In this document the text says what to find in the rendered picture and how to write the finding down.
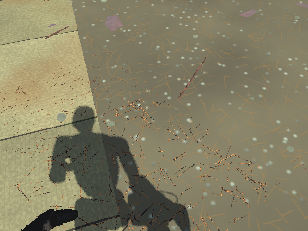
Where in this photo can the left robot hand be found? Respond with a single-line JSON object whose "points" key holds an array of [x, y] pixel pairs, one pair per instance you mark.
{"points": [[50, 219]]}

